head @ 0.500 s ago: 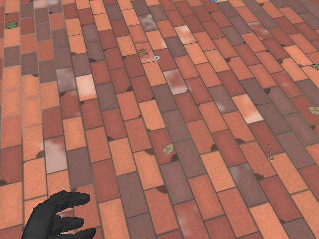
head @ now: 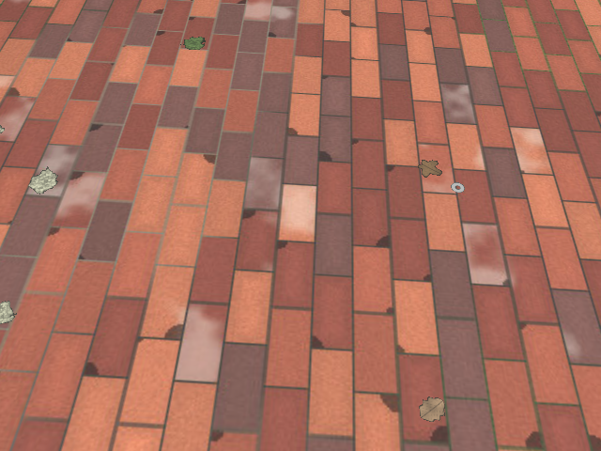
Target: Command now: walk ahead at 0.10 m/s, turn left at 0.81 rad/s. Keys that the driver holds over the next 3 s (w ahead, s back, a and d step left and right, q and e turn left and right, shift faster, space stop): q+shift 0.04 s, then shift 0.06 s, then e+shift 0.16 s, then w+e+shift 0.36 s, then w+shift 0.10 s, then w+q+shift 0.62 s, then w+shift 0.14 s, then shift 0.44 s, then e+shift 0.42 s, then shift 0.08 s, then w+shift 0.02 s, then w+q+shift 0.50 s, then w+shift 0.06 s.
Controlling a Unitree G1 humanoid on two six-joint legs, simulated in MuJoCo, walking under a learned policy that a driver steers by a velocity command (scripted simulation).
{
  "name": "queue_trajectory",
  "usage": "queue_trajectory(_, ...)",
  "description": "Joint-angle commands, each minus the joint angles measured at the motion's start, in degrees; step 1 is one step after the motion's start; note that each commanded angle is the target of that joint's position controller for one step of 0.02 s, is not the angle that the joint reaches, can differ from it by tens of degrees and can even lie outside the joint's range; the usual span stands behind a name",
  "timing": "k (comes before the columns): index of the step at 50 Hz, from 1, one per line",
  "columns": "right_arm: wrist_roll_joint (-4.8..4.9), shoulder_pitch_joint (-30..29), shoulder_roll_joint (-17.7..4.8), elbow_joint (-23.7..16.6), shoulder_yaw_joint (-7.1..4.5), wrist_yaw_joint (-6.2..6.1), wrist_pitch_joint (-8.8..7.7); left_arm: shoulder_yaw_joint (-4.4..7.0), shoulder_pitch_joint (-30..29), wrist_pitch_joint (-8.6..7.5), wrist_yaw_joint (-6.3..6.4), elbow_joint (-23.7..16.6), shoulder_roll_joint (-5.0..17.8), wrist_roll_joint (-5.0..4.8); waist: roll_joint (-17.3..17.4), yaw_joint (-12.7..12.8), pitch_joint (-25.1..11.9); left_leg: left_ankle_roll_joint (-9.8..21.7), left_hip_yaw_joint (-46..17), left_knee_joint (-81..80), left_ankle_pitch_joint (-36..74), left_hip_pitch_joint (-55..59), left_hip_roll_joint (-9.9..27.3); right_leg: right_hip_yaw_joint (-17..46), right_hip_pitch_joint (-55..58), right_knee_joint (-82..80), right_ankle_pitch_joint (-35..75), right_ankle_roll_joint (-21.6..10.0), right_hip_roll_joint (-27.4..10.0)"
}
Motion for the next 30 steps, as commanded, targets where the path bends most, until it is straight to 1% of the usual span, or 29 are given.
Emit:
queue_trajectory(1,-1.42,6.2,-14.0,-6.4,-3.67,-0.27,-0.7,0.7,4.5,-1.52,-2.1,-6.3,7.0,0.25,10.0,-1.3,-24.6,19.4,-45.5,-15.8,18.0,39.9,21.3,18.2,-28.3,32.9,-5.0,1.3,6.1)
queue_trajectory(2,0.07,3.3,-11.3,-7.3,-2.94,-0.67,-0.58,1.02,-0.5,-1.56,-1.98,-7.6,7.7,-0.08,4.7,-1.3,-18.6,15.4,-39.6,-16.9,9.8,33.9,18.3,18.0,-29.1,29.2,0.6,0.5,4.6)
queue_trajectory(3,1.25,0.8,-8.9,-7.7,-2.08,-1.3,-0.05,1.1,-1.6,-1.01,-1.28,-6.6,6.9,0.62,-1.8,0.2,-14.4,11.6,-34.2,-17.1,5.5,27.4,16.0,17.4,-28.1,24.9,4.3,0.6,2.0)
queue_trajectory(4,1.47,-0.4,-7.6,-8.3,-1.56,-2.04,0.43,1.32,-1.6,-0.34,-0.71,-6.6,7.2,0.98,-1.3,1.0,-12.8,9.9,-30.9,-16.8,5.7,22.1,14.5,17.2,-25.2,20.4,6.0,0.7,0.8)
queue_trajectory(5,0.9,-0.2,-6.9,-8.7,-1.21,-2.57,0.92,1.54,-1.3,0.29,-0.75,-6.3,7.2,0.76,0.4,1.5,-12.1,8.4,-28.2,-17.3,6.5,18.4,12.6,16.2,-21.6,17.5,6.9,0.7,0.4)
queue_trajectory(6,0.1,-0.1,-6.4,-9.0,-0.92,-2.95,1.17,1.49,0.4,0.63,-0.77,-5.6,6.2,0.46,1.7,1.7,-11.9,8.0,-25.2,-16.8,10.8,16.9,11.9,14.5,-20.0,16.2,7.9,1.3,0.4)
queue_trajectory(7,-0.52,0.9,-6.2,-8.9,-0.71,-3.31,1.23,1.23,1.7,0.78,-0.66,-4.8,5.0,0.25,2.2,1.4,-12.6,8.0,-22.7,-16.1,15.9,16.3,11.6,13.3,-18.6,14.9,8.3,2.0,0.2)
queue_trajectory(8,-0.87,1.8,-5.9,-8.6,-0.44,-3.63,1.2,1.07,2.4,0.93,-0.42,-4.4,4.3,0.12,2.6,1.0,-13.4,8.1,-20.7,-15.5,19.8,16.4,11.6,12.8,-17.8,13.8,8.8,2.8,-0.2)
queue_trajectory(9,-1.17,2.0,-5.0,-8.2,0.06,-3.87,1.24,0.87,3.0,1.17,-0.15,-4.1,3.7,-0.04,2.9,0.9,-14.3,8.0,-18.9,-15.3,20.3,16.4,11.7,12.7,-16.8,12.5,9.6,3.5,-0.9)
queue_trajectory(10,-1.52,1.4,-3.3,-7.8,0.83,-4.02,1.31,0.64,3.5,1.5,0.07,-3.7,3.0,-0.19,3.2,1.0,-14.7,7.6,-17.0,-15.6,17.4,15.7,11.4,12.9,-15.1,10.2,10.8,4.0,-2.0)
queue_trajectory(11,-1.89,0.5,-1.7,-7.3,1.55,-4.06,1.36,0.39,3.9,1.83,0.18,-3.3,2.3,-0.28,4.0,1.1,-14.4,6.8,-15.1,-16.3,12.2,14.4,10.7,13.0,-13.1,7.0,12.3,4.3,-3.0)
queue_trajectory(12,-2.22,-0.2,-1.7,-6.7,1.67,-4.04,1.41,0.36,3.6,2.07,0.23,-3.2,2.4,-0.39,5.2,0.6,-12.8,6.3,-13.9,-17.5,6.2,12.8,10.4,12.5,-11.7,4.4,13.2,4.4,-3.3)
queue_trajectory(13,-2.45,-0.4,-3.4,-6.4,1.22,-4.07,1.58,0.65,2.3,2.17,0.28,-3.8,3.6,-0.57,6.8,-0.3,-10.6,6.7,-14.1,-18.8,0.8,12.0,10.9,11.9,-11.9,3.4,13.0,4.5,-3.2)
queue_trajectory(14,-2.42,0.5,-5.0,-6.0,0.7,-4.05,1.57,0.95,2.6,2.09,0.16,-4.2,4.9,-0.8,8.0,-0.9,-10.5,6.9,-15.8,-21.4,-11.5,12.5,12.0,11.6,-12.9,2.3,12.9,4.2,-3.4)
queue_trajectory(15,-1.8,1.4,-8.1,-5.6,-0.34,-3.97,1.43,1.33,1.8,1.81,-0.05,-5.0,6.5,-1.21,10.0,-2.1,-9.2,7.3,-19.6,-24.0,-21.9,14.8,14.2,10.5,-17.0,2.9,11.9,3.8,-3.0)
queue_trajectory(16,-1.3,2.1,-9.3,-5.3,-0.82,-3.98,1.02,1.72,1.4,1.36,-0.27,-5.6,7.6,-1.61,10.6,-2.7,-8.5,7.4,-23.5,-25.6,-29.6,18.3,16.9,11.3,-21.7,3.6,11.6,3.0,-3.8)
queue_trajectory(17,-0.89,2.4,-9.1,-5.0,-0.84,-4.12,0.4,2.04,1.3,0.89,-0.45,-5.8,8.0,-1.88,9.6,-3.0,-7.8,7.2,-26.4,-26.5,-33.8,21.7,19.0,12.4,-26.2,4.5,11.6,2.3,-4.7)
queue_trajectory(18,-0.51,2.5,-8.5,-4.7,-0.78,-4.29,-0.33,2.22,1.8,0.41,-0.67,-5.6,7.6,-1.94,8.4,-2.8,-7.2,6.9,-27.3,-27.0,-35.0,24.9,20.3,13.3,-29.8,5.2,11.7,1.7,-5.3)
queue_trajectory(19,-0.15,2.5,-7.9,-4.4,-0.73,-4.43,-1.04,2.34,2.5,-0.06,-0.91,-5.3,6.9,-1.86,7.5,-2.5,-7.0,6.4,-26.7,-27.2,-34.4,27.7,21.0,13.8,-32.6,5.8,12.2,1.2,-5.9)
queue_trajectory(21,0.25,1.8,-7.0,-4.0,-0.81,-4.41,-2.23,2.49,3.8,-0.83,-1.42,-4.9,5.5,-1.64,6.9,-1.9,-7.1,5.1,-22.2,-27.6,-30.9,30.3,21.0,13.0,-34.7,6.0,13.1,0.4,-7.0)
queue_trajectory(23,0.46,0.8,-6.6,-3.9,-1.02,-4.12,-2.89,2.6,4.5,-1.15,-1.88,-5.1,4.4,-1.58,6.7,-1.4,-7.0,4.1,-16.8,-28.1,-27.7,29.2,20.3,11.3,-33.4,4.8,13.8,0.0,-7.6)
queue_trajectory(24,-2.3,3.8,-6.8,-2.9,-0.6,-3.32,-1.89,2.11,5.8,0.62,-4.94,-5.1,3.8,4.12,3.0,-1.4,-8.6,3.2,-10.9,-28.9,-27.3,25.6,18.9,7.3,-26.8,2.1,12.0,-0.2,-4.6)
queue_trajectory(25,-2.53,1.3,-7.6,-3.2,-1.01,-2.68,-1.61,2.03,6.7,1.65,-6.66,-5.6,2.4,3.61,6.7,0.3,-7.3,1.9,-6.2,-28.9,-26.3,21.6,17.6,6.4,-22.3,-1.4,12.9,-0.8,-4.7)
queue_trajectory(26,-2.31,-1.4,-8.1,-3.9,-1.18,-2.34,-1.52,1.99,8.3,2.26,-7.66,-5.8,2.5,2.49,9.2,1.9,-7.4,0.4,-2.4,-28.9,-26.9,17.5,16.8,5.1,-16.5,-5.1,13.0,-1.6,-4.4)
queue_trajectory(27,-2.47,-2.8,-8.7,-4.1,-1.38,-2.28,-1.55,2.16,9.1,2.62,-8.14,-6.2,3.4,1.76,10.9,2.6,-7.3,-0.5,-0.4,-28.8,-28.2,14.9,16.9,3.3,-12.3,-7.2,12.3,-2.4,-4.1)
queue_trajectory(28,-2.57,-3.2,-8.9,-4.1,-1.5,-2.35,-1.56,2.33,9.3,2.78,-8.22,-6.8,4.3,1.43,10.9,2.8,-6.9,-0.9,0.2,-28.5,-29.4,14.2,18.0,1.8,-10.1,-8.4,11.4,-3.3,-4.1)
queue_trajectory(29,-2.52,-3.6,-8.8,-4.2,-1.49,-2.4,-1.43,2.38,10.0,2.81,-8.05,-7.0,4.8,1.22,9.8,3.2,-6.4,-1.2,0.7,-27.4,-30.5,13.8,19.2,0.7,-8.3,-9.8,11.1,-4.3,-4.1)
queue_trajectory(30,-2.26,-4.8,-8.7,-4.3,-1.48,-2.38,-1.16,2.26,12.5,2.68,-7.76,-6.6,4.4,1.16,7.4,4.7,-5.4,-1.9,2.0,-24.3,-31.9,12.6,19.4,-0.7,-5.3,-13.1,12.6,-5.4,-3.7)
